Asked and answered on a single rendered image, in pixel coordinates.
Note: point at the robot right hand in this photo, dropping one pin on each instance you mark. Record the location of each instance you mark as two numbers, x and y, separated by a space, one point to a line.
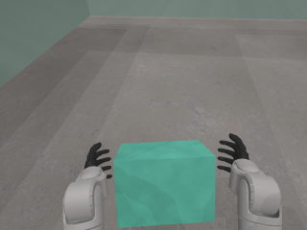
239 153

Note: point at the carton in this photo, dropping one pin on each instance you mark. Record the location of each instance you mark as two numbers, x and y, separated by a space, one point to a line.
164 183

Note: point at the robot right forearm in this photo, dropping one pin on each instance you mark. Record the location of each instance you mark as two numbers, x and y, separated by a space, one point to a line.
259 204

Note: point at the robot left hand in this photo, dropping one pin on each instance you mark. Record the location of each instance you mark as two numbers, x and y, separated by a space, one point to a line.
91 159

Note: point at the robot left forearm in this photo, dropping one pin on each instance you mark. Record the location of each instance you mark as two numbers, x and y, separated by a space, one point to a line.
83 201

